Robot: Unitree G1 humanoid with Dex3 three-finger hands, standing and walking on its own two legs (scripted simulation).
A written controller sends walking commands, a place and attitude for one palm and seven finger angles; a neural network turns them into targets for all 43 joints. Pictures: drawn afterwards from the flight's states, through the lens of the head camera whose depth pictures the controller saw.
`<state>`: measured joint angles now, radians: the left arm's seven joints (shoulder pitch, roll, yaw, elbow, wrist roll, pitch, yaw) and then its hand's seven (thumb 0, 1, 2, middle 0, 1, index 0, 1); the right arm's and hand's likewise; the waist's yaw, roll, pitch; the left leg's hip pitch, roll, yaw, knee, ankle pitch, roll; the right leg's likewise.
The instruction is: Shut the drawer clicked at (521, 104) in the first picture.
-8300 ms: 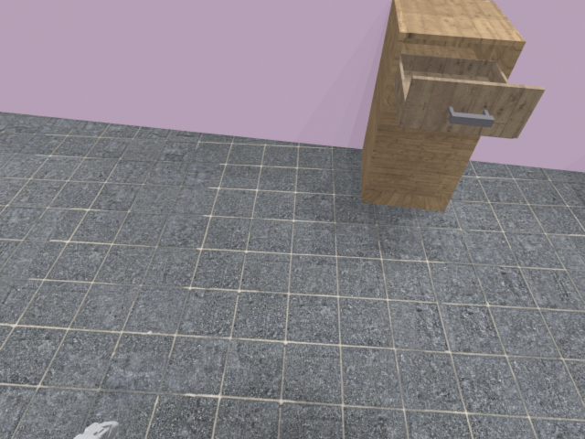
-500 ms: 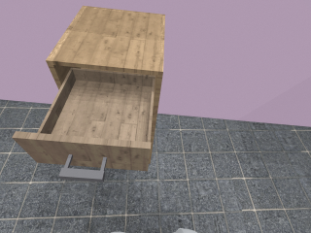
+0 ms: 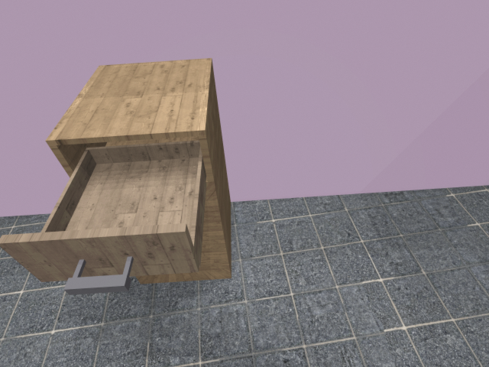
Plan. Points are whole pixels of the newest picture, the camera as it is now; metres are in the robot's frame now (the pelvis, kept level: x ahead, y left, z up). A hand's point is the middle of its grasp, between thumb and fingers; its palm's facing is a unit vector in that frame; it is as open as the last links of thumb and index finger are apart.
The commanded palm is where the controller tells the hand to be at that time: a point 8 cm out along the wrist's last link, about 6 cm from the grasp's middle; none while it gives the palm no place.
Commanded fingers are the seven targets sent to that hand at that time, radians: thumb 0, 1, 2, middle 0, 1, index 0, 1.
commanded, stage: come to a stop and stand still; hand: left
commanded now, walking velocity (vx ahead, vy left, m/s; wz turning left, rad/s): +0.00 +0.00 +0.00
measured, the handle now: (101, 273) +0.32 +0.31 -0.06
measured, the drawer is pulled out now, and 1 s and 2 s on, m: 0.30 0.30 0.29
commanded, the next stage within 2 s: look again from close up in 0.26 s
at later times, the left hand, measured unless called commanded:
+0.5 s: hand out of the picture -0.02 +0.16 -0.17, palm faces +0.03 -0.99 -0.16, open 7.4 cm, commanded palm none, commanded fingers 0.00 0.90 0.90 -0.20 -0.30 -0.20 -0.30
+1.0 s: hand out of the picture +0.03 +0.25 -0.16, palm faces +0.09 -0.97 -0.21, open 7.4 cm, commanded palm +0.09 +0.29 -0.06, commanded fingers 0.00 0.90 0.90 -0.28 -0.39 -0.28 -0.39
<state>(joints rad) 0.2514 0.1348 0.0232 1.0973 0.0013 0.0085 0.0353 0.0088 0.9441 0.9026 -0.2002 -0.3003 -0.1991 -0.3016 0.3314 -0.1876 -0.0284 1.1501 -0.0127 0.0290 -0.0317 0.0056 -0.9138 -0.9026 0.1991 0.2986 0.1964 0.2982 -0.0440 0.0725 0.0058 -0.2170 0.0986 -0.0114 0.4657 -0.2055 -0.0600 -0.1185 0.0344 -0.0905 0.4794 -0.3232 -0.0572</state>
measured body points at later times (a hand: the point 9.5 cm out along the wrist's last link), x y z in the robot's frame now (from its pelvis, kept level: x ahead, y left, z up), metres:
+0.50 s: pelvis +0.01 +0.02 +0.00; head +0.02 +0.01 +0.45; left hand -0.02 +0.21 -0.16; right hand +0.01 -0.21 -0.16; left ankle +0.01 +0.14 -0.72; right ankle -0.03 -0.08 -0.74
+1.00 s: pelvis +0.00 +0.07 +0.00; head +0.01 +0.07 +0.45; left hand +0.02 +0.30 -0.14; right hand +0.01 -0.17 -0.15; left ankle +0.01 +0.13 -0.74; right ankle -0.03 -0.08 -0.73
